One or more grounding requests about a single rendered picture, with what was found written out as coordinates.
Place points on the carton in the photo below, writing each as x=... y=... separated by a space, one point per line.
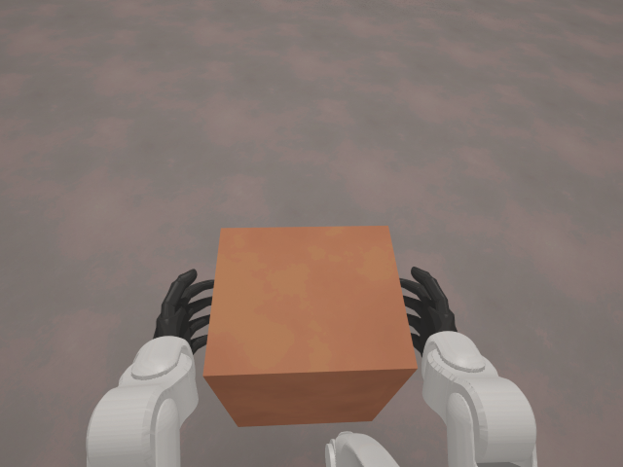
x=307 y=325

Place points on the robot left hand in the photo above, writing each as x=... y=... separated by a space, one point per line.
x=176 y=312

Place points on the robot right thigh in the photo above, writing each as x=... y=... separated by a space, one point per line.
x=357 y=450

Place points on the robot right hand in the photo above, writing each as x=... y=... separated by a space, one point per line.
x=433 y=308

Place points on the robot left forearm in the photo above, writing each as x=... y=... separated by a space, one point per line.
x=137 y=424

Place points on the robot right forearm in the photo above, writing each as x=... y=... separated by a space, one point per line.
x=489 y=420

